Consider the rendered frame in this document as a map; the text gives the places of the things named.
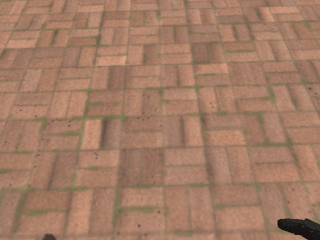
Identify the robot right hand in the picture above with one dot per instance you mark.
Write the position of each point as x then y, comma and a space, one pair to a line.
307, 228

